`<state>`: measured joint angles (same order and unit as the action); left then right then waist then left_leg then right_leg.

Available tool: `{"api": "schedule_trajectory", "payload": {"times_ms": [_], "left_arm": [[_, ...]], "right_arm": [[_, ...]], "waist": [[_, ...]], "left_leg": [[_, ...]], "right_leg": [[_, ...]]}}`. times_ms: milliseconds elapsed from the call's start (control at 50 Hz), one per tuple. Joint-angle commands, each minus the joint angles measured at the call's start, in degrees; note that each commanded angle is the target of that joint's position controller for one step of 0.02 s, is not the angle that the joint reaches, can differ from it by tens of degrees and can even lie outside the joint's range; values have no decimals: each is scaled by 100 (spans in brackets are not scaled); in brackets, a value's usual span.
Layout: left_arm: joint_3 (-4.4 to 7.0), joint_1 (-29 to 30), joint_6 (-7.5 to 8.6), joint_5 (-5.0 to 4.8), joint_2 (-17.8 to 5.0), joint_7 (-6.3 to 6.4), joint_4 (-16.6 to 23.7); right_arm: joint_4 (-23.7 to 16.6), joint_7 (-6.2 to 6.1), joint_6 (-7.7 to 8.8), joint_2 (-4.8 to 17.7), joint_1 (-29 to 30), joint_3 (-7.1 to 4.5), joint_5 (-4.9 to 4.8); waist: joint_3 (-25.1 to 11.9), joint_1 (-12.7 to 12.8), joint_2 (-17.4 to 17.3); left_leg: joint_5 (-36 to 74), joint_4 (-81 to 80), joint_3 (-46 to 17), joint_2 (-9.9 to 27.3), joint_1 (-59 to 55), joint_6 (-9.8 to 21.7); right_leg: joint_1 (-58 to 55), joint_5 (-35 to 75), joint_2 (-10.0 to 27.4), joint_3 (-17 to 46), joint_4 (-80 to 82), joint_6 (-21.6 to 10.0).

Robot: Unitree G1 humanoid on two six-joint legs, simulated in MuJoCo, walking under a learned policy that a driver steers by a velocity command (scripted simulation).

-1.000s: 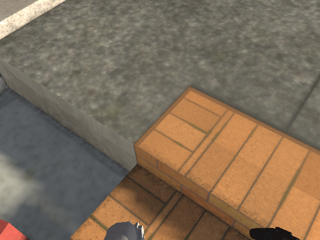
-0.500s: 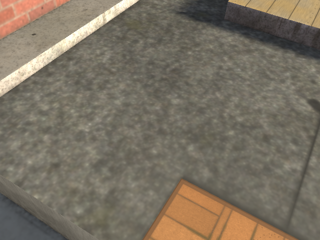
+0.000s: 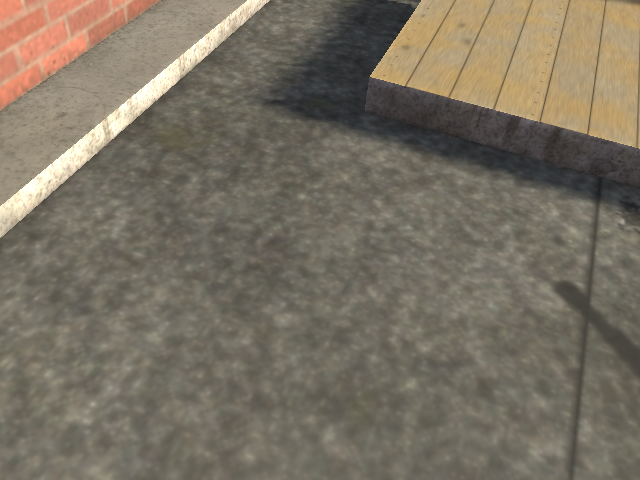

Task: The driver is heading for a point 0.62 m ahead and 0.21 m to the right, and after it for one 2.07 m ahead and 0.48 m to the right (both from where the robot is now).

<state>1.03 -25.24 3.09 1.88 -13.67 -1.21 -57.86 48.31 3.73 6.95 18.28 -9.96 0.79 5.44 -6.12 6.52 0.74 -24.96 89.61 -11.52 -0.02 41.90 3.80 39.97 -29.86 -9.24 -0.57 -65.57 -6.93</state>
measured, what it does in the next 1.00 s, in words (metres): climbs, turning right: left foot, then right foot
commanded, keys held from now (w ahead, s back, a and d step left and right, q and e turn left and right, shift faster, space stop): w+e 0.34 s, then e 0.38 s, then no key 0.28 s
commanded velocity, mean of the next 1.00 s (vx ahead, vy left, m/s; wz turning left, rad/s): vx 0.28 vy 0.00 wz -0.52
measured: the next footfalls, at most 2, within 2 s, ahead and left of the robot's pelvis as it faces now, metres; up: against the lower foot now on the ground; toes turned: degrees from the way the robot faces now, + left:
left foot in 0.10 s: +0.12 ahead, +0.20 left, +0.00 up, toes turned -13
right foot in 0.46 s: +0.33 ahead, -0.15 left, +0.00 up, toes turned -20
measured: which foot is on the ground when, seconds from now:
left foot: up 0.00-0.08, down 0.10-0.46, up 0.48-0.96, down 0.98-1.00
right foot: down 0.00-0.12, up 0.14-0.44, down 0.46-1.00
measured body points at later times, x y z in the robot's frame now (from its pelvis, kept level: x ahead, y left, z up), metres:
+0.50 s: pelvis +0.23 -0.04 +0.07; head +0.22 -0.04 +0.52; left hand +0.52 +0.14 +0.00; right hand +0.22 -0.34 -0.04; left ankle +0.11 +0.20 -0.57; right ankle +0.30 -0.14 -0.65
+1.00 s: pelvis +0.36 -0.09 +0.09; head +0.37 -0.09 +0.54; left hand +0.64 +0.05 +0.00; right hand +0.37 -0.40 +0.00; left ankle +0.48 +0.00 -0.65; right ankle +0.30 -0.14 -0.64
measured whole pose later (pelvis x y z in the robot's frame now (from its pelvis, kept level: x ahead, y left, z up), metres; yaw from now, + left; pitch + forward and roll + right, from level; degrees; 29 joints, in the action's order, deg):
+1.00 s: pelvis +0.36 -0.09 +0.09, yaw -32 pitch +3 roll +0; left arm 3.5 -10.4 1.0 -0.8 -15.3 0.1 -37.4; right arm 40.7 -1.8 4.2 14.4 -7.4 -1.6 -0.4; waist -2.1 0.2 0.6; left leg -8.0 30.0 -1.6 1.3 22.7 -1.9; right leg 16.1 -18.2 -9.2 8.9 -32.8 -5.2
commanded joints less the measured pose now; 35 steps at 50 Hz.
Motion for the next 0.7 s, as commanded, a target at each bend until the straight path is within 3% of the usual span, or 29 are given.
{"api": "schedule_trajectory", "payload": {"times_ms": [20, 40, 60, 80, 100, 120, 140, 160, 180, 200, 220, 240, 260, 280, 320, 360, 400, 420, 440, 460, 480, 500, 520, 540, 560, 580, 600, 640, 700], "left_arm": [[-140, 1520, 450, 50, -320, 181, 822], [-95, 1026, 489, 122, -531, 223, 632], [-64, 909, 451, 132, -673, 214, 597], [-83, 930, 437, 76, -696, 285, 687], [18, 815, 259, -177, -963, 231, 646], [-60, 415, 153, 179, -580, -29, 563], [-194, -62, 133, 428, 6, -221, 643], [-172, 311, 274, 372, 35, -338, 1043], [-123, 970, 317, 176, -161, -207, 1203], [-47, 1162, 313, 121, -281, -106, 1262], [-32, 1583, 257, 226, -332, -69, 1398], [-98, 2046, 258, 313, -241, -89, 1608], [-219, 2382, 249, 333, -44, -145, 1783], [-299, 2316, 218, 248, 163, -230, 1857], [-206, 2012, 137, 57, -91, -420, 1757], [-121, 1817, 81, -57, -289, -501, 1710], [71, 1111, 102, -250, -504, -438, 1409], [172, 532, 115, -270, -653, -373, 1185], [379, 203, 135, -179, -989, -248, 1086], [577, -317, 196, 15, -1281, -85, 964], [595, -565, 192, 62, -1790, -27, 1086], [605, -665, 239, 86, -1731, -90, 1114], [491, -62, 344, -2, -1405, -160, 1152], [356, 724, 473, -50, -1110, -184, 1334], [214, 1479, 532, -114, -743, -189, 1570], [171, 1893, 579, -74, -724, -212, 1629], [186, 2144, 577, -16, -781, -185, 1740], [314, 2184, 598, 83, -1054, -129, 1910], [418, 1654, 600, 60, -1113, -170, 1945]], "right_arm": [[54, -109, 55, -116, -1160, 110, 75], [-235, -114, 71, 126, -604, 70, 86], [-498, -145, 51, 423, -77, 30, 0], [-578, -218, 62, 617, 200, -10, -94], [-500, -53, -5, 332, -297, 65, -175], [29, -33, -1, 368, -1128, 32, -512], [458, -19, -26, 945, -2283, -137, -504], [381, -48, -28, 1727, -2166, -443, -413], [190, -102, -49, 1609, -1624, -463, -241], [-4, -139, -55, 1259, -1127, -419, -113], [-99, -195, -137, 684, -747, -256, -103], [-35, -293, -178, 255, -677, -151, -200], [-97, -422, -146, 89, -506, -118, -281], [-223, -536, -42, 24, -249, -129, -298], [-433, -646, 189, 377, 134, -218, -277], [-593, -589, 218, 735, 303, -336, -280], [-848, -411, 191, 931, 597, -406, -159], [-939, -312, 155, 997, 647, -437, -103], [-833, -144, 93, 955, 256, -439, -92], [-592, 21, -1, 540, -267, -370, -34], [-773, 133, -69, -359, -1234, -131, -56], [-1301, 39, -101, -164, -630, -137, -408], [-1477, -161, -123, 160, 110, -198, -462], [-1341, -364, -140, 338, -60, -234, -440], [-1111, -485, -171, 547, -551, -272, -341], [-1091, -554, -188, 656, -588, -297, -208], [-1145, -566, -207, 689, -475, -326, -194], [-1202, -558, -177, 544, -342, -308, -307], [-1187, -590, -120, 310, -151, -321, -338]], "waist": [[97, -881, 17], [140, -729, -215], [193, -702, -403], [72, -583, -69], [154, -1119, -351], [68, -1082, -669], [-586, -1299, -1952], [-262, -1393, -2176], [301, -1396, -1066], [347, -1289, -1036], [238, -1200, -909], [509, -1147, -519], [569, -991, -473], [638, -760, -617], [944, -429, -849], [981, -302, -665], [537, 24, -455], [378, 202, -519], [65, 253, -562], [-273, 361, 74], [-1715, -260, 1401], [-1344, -51, 1251], [-370, -143, 561], [-233, -621, 87], [-234, -1068, 193], [5, -1311, 166], [14, -1365, 47], [-159, -1211, -45], [-120, -964, -8]], "left_leg": [[216, 1032, 676, -333, -802, -65], [-83, 470, 788, -283, -859, -105], [-594, -1200, 471, -77, -1081, -185], [30, -1930, 154, 16, -1213, -225], [-776, -4859, 1411, -239, -2020, -580], [147, -4946, 454, 101, -3964, -504], [3429, -4774, -2172, 1438, -5388, 862], [4061, -5510, -4509, 2756, -4965, 2053], [3435, -5551, -4269, 2686, -4137, 2023], [3698, -5453, -3264, 2389, -3761, 1922], [4188, -5307, -2381, 1998, -3643, 1846], [3567, -5369, -2022, 1786, -3658, 1612], [2923, -5662, -1722, 1647, -3722, 1331], [2134, -6296, -1323, 1558, -3480, 1032], [1628, -7259, -535, 1331, -1961, 595], [2209, -7506, 265, 1181, -1842, 234], [4724, -6623, 893, 1009, -2708, -1], [5437, -6009, 1113, 949, -2768, -47], [5821, -5205, 1166, 843, -2621, -40], [4088, -3017, 1100, 578, -1568, -226], [-541, -1187, 861, -294, -664, -388], [-694, -406, 359, -583, 258, -389], [-265, 166, 387, -406, 714, -400], [434, -55, 272, 44, 473, -440], [754, -453, 273, 418, -97, -414], [825, -709, 312, 564, -528, -489], [702, -1009, 428, 534, -819, -622], [639, -1552, 634, 383, -868, -937], [1065, -2376, 811, 308, -818, -1161]], "right_leg": [[1487, 142, 696, 1804, 2009, -674], [1346, 372, 564, 1741, 1794, -545], [1425, 341, 572, 1738, 1587, -375], [1147, 584, 673, 1963, 1192, -222], [818, -589, 202, 1299, 1152, -317], [2096, -444, 193, 1653, 651, -6], [2608, -276, -328, 1411, -1299, 701], [3233, -487, -209, 1260, -3085, 926], [3418, -159, 226, 1377, -4713, 928], [3278, -104, 256, 1136, -5344, 870], [3097, -43, 230, 924, -5114, 742], [3387, -174, 368, 873, -4565, 669], [3347, -315, 694, 708, -3511, 677], [2721, 66, 1054, 547, -2407, 769], [643, 828, 1267, 42, -1070, 960], [-683, 997, 1218, -163, 429, 873], [-1770, 2391, 902, -534, 2115, 775], [-2716, 3273, 726, -671, 3076, 679], [-3736, 3364, 431, -779, 3332, 482], [-5018, 4031, 750, -76, 3114, -135], [-6611, 7324, 1958, 1834, 3099, -1619], [-6162, 6555, 2594, 3086, 4102, -1834], [-4972, 5082, 2560, 2945, 4402, -1536], [-3997, 4140, 2465, 2812, 4526, -1129], [-3228, 4061, 2334, 2479, 4780, -935], [-2249, 4030, 2211, 2355, 5016, -849], [-1821, 3872, 2036, 2151, 5171, -822], [-1739, 3798, 1846, 1829, 5093, -915], [-1916, 3954, 1746, 1741, 4867, -982]]}}
Over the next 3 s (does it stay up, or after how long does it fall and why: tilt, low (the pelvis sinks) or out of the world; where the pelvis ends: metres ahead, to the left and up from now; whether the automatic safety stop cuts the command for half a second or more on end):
stays up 0.51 -0.21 0.09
